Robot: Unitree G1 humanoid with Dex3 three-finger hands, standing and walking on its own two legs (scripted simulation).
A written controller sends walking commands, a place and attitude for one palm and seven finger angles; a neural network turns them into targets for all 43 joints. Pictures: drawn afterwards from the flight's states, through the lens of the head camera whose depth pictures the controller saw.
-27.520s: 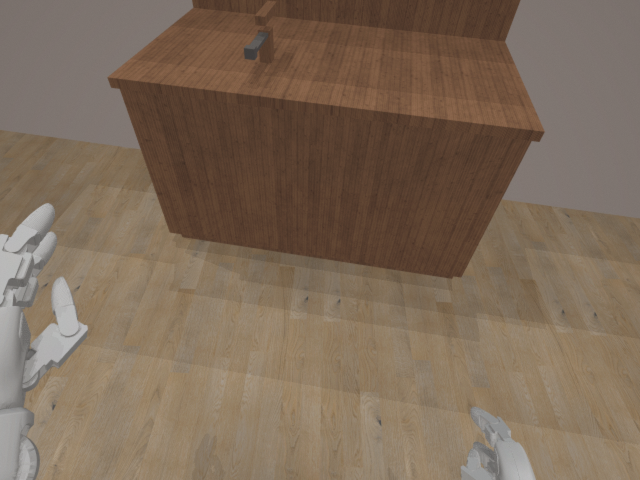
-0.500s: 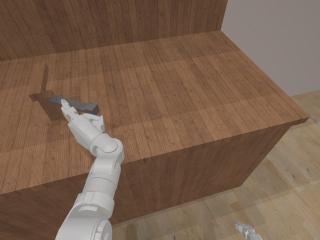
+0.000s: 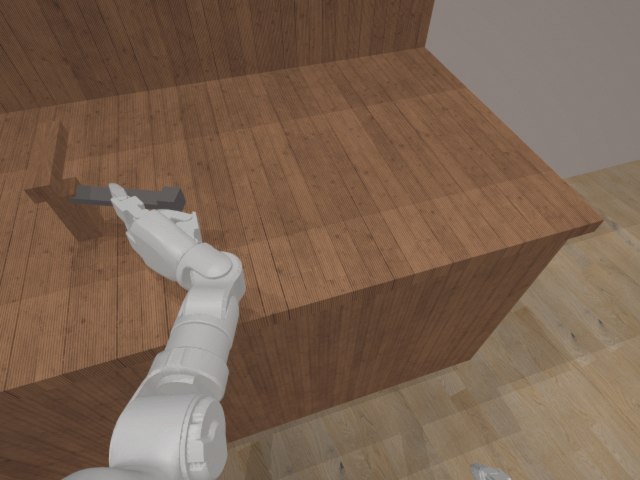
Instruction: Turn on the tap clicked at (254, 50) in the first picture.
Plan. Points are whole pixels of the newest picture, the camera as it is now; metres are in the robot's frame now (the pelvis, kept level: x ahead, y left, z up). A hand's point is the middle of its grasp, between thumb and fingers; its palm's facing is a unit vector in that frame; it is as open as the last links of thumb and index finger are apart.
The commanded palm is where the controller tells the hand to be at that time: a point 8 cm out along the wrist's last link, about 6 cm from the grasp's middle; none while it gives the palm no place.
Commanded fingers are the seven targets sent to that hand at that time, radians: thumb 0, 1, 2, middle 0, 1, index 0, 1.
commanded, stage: push the lever round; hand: left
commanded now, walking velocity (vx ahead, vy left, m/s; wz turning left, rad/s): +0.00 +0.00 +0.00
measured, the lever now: (171, 201) +0.46 +0.21 +0.09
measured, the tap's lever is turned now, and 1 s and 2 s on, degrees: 66 76 77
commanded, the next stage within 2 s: lift the hand up off the lever in 0.08 s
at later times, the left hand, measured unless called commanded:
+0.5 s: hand (192, 208) +0.45 +0.18 +0.08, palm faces +0.80 -0.59 -0.11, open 7.8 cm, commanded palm +0.40 +0.19 +0.09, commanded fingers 0.00 0.90 0.90 -0.15 -0.15 -0.15 -0.15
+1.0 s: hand (182, 205) +0.44 +0.19 +0.10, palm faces +0.79 -0.60 -0.11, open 7.8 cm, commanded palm +0.38 +0.19 +0.11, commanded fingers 0.00 0.90 0.90 -0.15 -0.15 -0.15 -0.15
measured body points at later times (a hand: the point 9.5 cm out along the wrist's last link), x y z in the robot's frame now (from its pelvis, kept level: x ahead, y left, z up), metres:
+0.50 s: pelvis +0.01 +0.01 +0.00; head +0.05 +0.01 +0.45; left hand +0.41 +0.21 +0.09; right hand +0.07 -0.24 -0.13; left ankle +0.01 +0.15 -0.70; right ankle +0.01 -0.08 -0.70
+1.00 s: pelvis +0.02 +0.01 +0.01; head +0.04 +0.01 +0.46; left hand +0.39 +0.21 +0.11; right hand +0.14 -0.22 -0.11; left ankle +0.01 +0.15 -0.70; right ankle +0.01 -0.08 -0.70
